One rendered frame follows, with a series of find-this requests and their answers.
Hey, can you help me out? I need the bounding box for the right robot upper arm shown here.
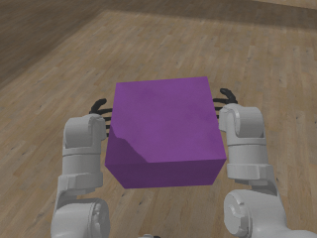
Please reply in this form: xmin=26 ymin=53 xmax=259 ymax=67
xmin=224 ymin=189 xmax=317 ymax=238

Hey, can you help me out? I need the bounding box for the robot left hand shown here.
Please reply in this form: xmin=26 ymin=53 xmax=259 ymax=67
xmin=89 ymin=98 xmax=113 ymax=137

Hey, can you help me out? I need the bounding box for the right robot forearm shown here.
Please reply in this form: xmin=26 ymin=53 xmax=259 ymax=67
xmin=218 ymin=103 xmax=287 ymax=220

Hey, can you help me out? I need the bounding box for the left robot upper arm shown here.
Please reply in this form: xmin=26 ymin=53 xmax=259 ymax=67
xmin=52 ymin=197 xmax=111 ymax=238

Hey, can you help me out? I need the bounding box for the carton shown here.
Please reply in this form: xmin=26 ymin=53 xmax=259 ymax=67
xmin=104 ymin=76 xmax=227 ymax=189

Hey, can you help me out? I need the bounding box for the left robot forearm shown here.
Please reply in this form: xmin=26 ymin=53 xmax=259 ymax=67
xmin=51 ymin=113 xmax=107 ymax=238

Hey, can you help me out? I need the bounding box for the robot right hand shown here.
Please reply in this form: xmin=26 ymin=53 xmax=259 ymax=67
xmin=212 ymin=88 xmax=238 ymax=119

